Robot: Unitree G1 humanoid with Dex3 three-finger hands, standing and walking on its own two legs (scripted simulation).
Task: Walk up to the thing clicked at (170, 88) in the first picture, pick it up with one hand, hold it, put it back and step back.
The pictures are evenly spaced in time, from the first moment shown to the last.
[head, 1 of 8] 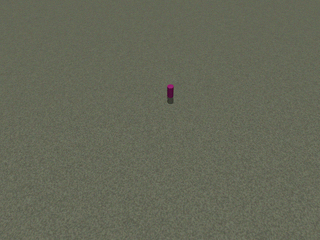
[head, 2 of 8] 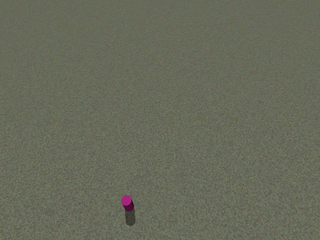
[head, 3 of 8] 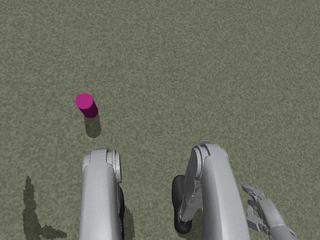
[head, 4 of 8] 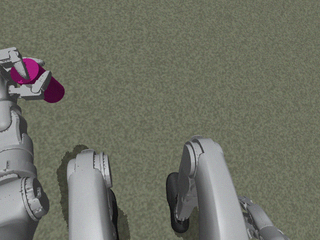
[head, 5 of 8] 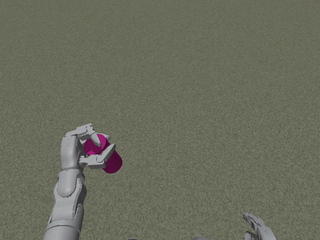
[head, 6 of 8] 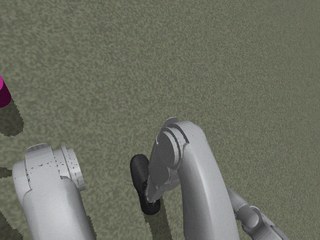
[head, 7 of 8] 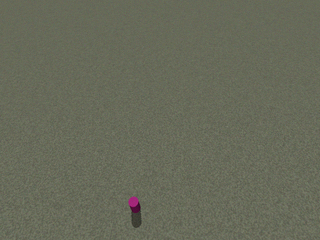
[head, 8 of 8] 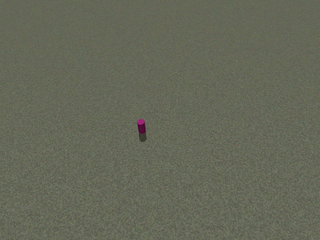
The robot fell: no
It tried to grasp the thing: yes
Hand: left
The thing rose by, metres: 0.68
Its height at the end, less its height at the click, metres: +0.00
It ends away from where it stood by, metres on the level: 0.02
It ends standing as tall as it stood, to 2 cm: yes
